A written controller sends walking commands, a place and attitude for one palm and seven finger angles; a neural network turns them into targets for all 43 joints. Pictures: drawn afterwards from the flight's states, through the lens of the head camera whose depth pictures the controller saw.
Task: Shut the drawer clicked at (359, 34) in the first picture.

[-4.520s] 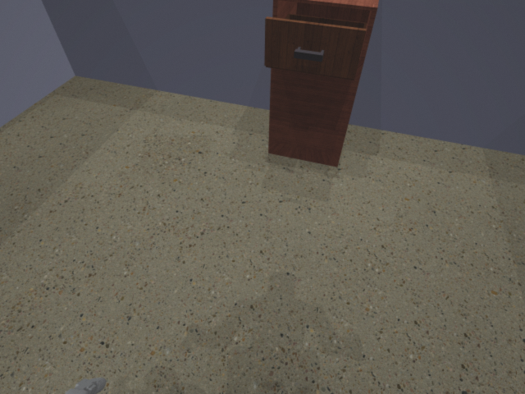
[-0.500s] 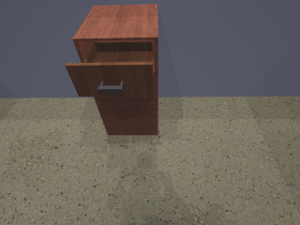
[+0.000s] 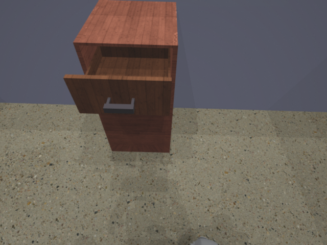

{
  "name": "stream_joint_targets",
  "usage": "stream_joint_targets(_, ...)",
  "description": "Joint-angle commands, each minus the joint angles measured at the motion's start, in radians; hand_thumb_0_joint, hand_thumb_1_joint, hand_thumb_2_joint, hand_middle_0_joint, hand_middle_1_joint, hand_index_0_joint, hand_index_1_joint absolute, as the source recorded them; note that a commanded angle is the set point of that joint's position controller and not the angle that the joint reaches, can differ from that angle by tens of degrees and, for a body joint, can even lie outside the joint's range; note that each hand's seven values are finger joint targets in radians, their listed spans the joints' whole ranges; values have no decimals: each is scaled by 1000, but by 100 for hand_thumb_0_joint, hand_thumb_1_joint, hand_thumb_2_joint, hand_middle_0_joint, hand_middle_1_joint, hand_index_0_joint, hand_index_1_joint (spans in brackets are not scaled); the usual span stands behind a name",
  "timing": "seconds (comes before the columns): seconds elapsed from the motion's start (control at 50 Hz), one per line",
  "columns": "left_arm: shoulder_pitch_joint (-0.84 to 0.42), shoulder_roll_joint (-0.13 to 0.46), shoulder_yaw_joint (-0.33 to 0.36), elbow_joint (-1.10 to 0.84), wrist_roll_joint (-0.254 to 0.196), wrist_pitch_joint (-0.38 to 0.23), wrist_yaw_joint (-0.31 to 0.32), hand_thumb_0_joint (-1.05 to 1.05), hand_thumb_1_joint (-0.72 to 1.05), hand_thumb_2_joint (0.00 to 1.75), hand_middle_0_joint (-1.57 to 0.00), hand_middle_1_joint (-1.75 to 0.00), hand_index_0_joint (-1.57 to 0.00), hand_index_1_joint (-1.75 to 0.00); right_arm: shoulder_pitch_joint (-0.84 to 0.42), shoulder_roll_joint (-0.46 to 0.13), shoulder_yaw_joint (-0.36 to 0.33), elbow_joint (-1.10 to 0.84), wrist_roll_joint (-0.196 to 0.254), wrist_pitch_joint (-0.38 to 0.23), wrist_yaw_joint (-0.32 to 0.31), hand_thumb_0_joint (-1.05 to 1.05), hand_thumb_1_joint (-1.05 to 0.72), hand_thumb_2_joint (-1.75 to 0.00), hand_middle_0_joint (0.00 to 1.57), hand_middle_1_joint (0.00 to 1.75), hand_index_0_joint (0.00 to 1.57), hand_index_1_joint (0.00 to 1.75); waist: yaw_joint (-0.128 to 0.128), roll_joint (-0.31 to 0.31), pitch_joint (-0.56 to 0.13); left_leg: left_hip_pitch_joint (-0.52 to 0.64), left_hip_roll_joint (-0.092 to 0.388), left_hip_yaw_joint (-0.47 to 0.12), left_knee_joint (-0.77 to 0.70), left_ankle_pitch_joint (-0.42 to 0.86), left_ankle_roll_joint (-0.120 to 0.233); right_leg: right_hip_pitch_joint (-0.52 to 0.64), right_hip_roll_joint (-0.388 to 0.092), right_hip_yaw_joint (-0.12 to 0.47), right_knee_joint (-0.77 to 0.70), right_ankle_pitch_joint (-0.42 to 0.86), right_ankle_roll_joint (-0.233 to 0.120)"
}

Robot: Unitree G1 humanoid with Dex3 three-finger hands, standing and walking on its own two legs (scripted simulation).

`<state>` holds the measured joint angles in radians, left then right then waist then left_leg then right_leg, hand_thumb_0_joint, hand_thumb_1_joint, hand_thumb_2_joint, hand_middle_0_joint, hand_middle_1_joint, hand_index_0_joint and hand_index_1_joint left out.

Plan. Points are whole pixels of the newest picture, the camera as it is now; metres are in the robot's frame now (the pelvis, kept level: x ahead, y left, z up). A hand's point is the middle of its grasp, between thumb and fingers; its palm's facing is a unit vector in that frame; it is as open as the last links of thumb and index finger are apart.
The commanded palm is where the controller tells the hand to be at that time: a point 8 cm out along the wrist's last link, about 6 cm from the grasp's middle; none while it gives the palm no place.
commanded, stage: take the last steps up to it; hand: left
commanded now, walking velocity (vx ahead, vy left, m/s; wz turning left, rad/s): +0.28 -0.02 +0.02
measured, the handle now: (120, 104) +0.57 +0.18 -0.05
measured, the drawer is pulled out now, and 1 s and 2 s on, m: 0.20 0.20 0.20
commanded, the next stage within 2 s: come to a stop and stand still in 0.32 s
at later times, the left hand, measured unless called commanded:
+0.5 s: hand (107, 244) +0.16 +0.17 -0.20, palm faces +0.09 -0.99 -0.14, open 7.3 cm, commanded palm none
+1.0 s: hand (126, 211) +0.24 +0.12 -0.16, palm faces +0.02 -0.95 -0.31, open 7.3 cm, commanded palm none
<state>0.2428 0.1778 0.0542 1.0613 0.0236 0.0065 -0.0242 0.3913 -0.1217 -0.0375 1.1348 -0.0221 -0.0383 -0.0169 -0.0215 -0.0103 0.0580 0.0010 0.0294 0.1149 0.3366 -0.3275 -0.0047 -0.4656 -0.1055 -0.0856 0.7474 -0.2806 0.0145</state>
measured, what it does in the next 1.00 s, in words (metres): walks ahead: right foot, then left foot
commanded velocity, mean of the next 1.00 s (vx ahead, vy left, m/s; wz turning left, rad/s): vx -0.01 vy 0.03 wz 0.01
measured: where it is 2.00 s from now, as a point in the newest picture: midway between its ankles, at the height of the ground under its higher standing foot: outside the picture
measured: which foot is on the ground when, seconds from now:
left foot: down 0.00-0.08, up 0.10-0.40, down 0.42-0.88, up 0.90-1.00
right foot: up 0.00-0.06, down 0.08-0.44, up 0.46-0.86, down 0.88-1.00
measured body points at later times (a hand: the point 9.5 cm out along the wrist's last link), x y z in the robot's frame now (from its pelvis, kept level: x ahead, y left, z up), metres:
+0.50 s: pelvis +0.17 +0.00 -0.01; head +0.19 +0.02 +0.44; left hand +0.15 +0.22 -0.18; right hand +0.26 -0.23 -0.15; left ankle +0.21 +0.09 -0.74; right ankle +0.10 -0.13 -0.71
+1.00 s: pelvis +0.18 -0.07 -0.01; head +0.22 -0.12 +0.44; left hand +0.24 +0.17 -0.13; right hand +0.24 -0.32 -0.18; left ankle +0.17 +0.07 -0.68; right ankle +0.20 -0.18 -0.74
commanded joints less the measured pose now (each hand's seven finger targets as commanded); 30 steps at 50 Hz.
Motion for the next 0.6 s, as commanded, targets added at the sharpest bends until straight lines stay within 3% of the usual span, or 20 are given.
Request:
stream_joint_targets(0.0,10,47,18,-62,-1,-40,0,0,90,90,-20,-30,-20,-30,8,-174,-36,-34,-6,-16,-11,0,-90,-90,20,30,20,30,37,106,47,-162,226,-127,2,248,135,189,54,-55,-176,63,-24)
stream_joint_targets(0.02,128,77,26,-25,2,-50,3,0,90,90,-20,-30,-20,-30,4,-166,-33,-30,0,-17,-8,0,-90,-90,20,30,20,30,93,38,-13,-196,170,-79,164,286,105,350,65,-48,-251,84,-36)
stream_joint_targets(0.04,259,151,42,17,10,-66,13,0,90,90,-20,-30,-20,-30,25,-125,-27,-37,11,-22,0,0,-90,-90,20,30,20,30,140,-127,-109,-357,89,-3,435,176,62,568,-95,154,-318,21,-95)
stream_joint_targets(0.06,350,247,60,31,1,-69,26,0,90,90,-20,-30,-20,-30,29,-80,-15,-80,17,-22,7,0,-90,-90,20,30,20,30,146,-317,-160,-555,-19,18,739,-241,35,667,-332,517,-472,64,-194)
stream_joint_targets(0.08,312,240,58,27,-12,-65,33,0,90,90,-20,-30,-20,-30,-22,-111,-22,-86,17,-14,5,0,-90,-90,20,30,20,30,146,-238,-147,-575,21,-91,876,-253,50,566,-345,547,-528,-82,-230)
stream_joint_targets(0.1,217,201,51,6,-9,-61,37,0,90,90,-20,-30,-20,-30,-87,-101,-28,-100,13,-13,9,0,-90,-90,20,30,20,30,125,-196,-53,-621,57,-109,936,-173,52,445,-323,514,-560,-184,-232)
stream_joint_targets(0.12,139,151,39,-18,-7,-61,44,0,90,90,-20,-30,-20,-30,-101,-102,-29,-104,6,-9,12,0,-90,-90,20,30,20,30,88,-132,8,-621,95,-123,920,-99,48,348,-298,421,-564,-181,-217)
stream_joint_targets(0.16,67,90,20,-35,1,-68,49,0,90,90,-20,-30,-20,-30,-57,-66,-24,-86,-1,4,16,0,-90,-90,20,30,20,30,26,-55,6,-518,111,-101,809,-41,25,240,-232,233,-554,26,-184)
stream_joint_targets(0.2,51,80,17,-38,6,-74,50,0,90,90,-20,-30,-20,-30,-27,-42,-18,-80,-3,16,18,0,-90,-90,20,30,20,30,0,-98,-2,-453,108,-63,663,-43,3,200,-204,121,-539,172,-174)
stream_joint_targets(0.28,85,114,15,-17,3,-70,42,0,90,90,-20,-30,-20,-30,-98,-36,-9,-111,2,7,28,0,-90,-90,20,30,20,30,29,-110,-5,-395,63,0,413,15,-10,245,-169,86,-507,246,-171)
stream_joint_targets(0.32,85,125,17,-9,-2,-67,41,0,90,90,-20,-30,-20,-30,-111,-53,-7,-117,2,-1,28,0,-90,-90,20,30,20,30,24,-130,-10,-350,50,12,314,70,-10,278,-148,70,-471,248,-153)
stream_joint_targets(0.36,78,117,16,-5,-6,-60,40,0,90,90,-20,-30,-20,-30,-77,-74,-9,-102,1,-11,26,0,-90,-90,20,30,20,30,1,-115,-18,-206,30,34,177,167,-6,236,-109,45,-401,191,-118)
stream_joint_targets(0.38,79,97,11,-6,-8,-54,39,0,90,90,-20,-30,-20,-30,-24,-112,-15,-82,0,-18,22,0,-90,-90,20,30,20,30,-24,-29,-29,-92,52,-1,128,194,-2,172,-75,24,-303,127,-95)
stream_joint_targets(0.4,93,55,4,-22,-11,-47,36,0,90,90,-20,-30,-20,-30,41,-188,-30,-71,-8,-23,13,0,-90,-90,20,30,20,30,-45,163,-49,4,196,-190,56,254,54,54,15,-31,-119,-27,-52)
stream_joint_targets(0.42,96,24,-3,-39,-16,-45,35,0,90,90,-20,-30,-20,-30,80,-253,-39,-71,-11,-12,4,0,-90,-90,20,30,20,30,-51,308,-70,4,376,-401,-47,372,155,-10,90,-75,92,-297,-16)
stream_joint_targets(0.44,73,37,-5,-34,-10,-32,48,0,90,90,-20,-30,-20,-30,46,-231,-27,-68,-10,-6,-13,0,-90,-90,20,30,20,30,-44,310,-65,-55,392,-418,-75,486,174,-3,61,35,206,-340,-17)
stream_joint_targets(0.48,99,22,-14,4,-16,-25,56,0,90,90,-20,-30,-20,-30,-102,-165,2,-100,-3,-7,-28,0,-90,-90,20,30,20,30,20,163,-35,-136,358,-276,-16,837,186,67,5,91,196,-267,4)
stream_joint_targets(0.5,118,21,-19,18,-18,-18,57,0,90,90,-20,-30,-20,-30,-142,-163,5,-104,2,-6,-32,0,-90,-90,20,30,20,30,32,129,-55,-110,328,-205,2,928,173,93,4,88,156,-228,16)
stream_joint_targets(0.54,113,43,-11,12,-13,8,61,0,90,90,-20,-30,-20,-30,-146,-178,-12,-101,9,10,-39,0,-90,-90,20,30,20,30,22,131,-87,-61,313,-150,19,1015,163,92,21,72,138,-173,28)
stream_joint_targets(0.58,92,64,1,-20,-6,27,62,0,90,90,-20,-30,-20,-30,-138,-206,-31,-107,11,25,-45,0,-90,-90,20,30,20,30,11,109,-87,-33,332,-146,31,1071,177,48,38,73,190,-166,29)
